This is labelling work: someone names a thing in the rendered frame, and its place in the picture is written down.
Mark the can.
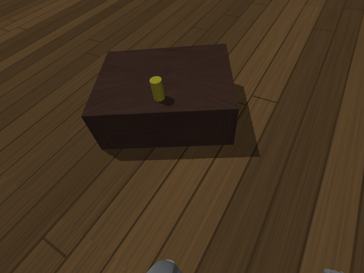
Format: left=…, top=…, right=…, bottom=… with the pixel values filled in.
left=150, top=76, right=165, bottom=102

